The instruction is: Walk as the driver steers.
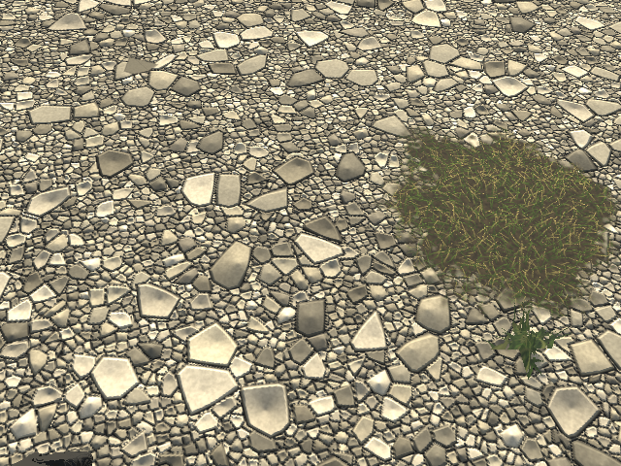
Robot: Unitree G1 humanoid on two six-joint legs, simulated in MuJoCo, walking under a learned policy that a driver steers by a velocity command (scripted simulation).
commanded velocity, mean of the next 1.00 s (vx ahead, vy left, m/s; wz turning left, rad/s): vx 0.37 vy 0.00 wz -0.53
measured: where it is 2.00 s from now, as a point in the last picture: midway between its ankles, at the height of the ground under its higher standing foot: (300, 459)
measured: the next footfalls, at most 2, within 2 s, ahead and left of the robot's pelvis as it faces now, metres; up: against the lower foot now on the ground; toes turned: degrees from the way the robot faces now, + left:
right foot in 0.04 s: +0.08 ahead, -0.14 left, +0.00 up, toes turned +11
left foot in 0.38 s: +0.36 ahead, +0.15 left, +0.00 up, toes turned -8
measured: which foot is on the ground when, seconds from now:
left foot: down 0.00-0.02, up 0.04-0.36, down 0.38-0.76, up 0.78-1.00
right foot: up 0.00-0.02, down 0.04-0.38, up 0.40-0.74, down 0.76-1.00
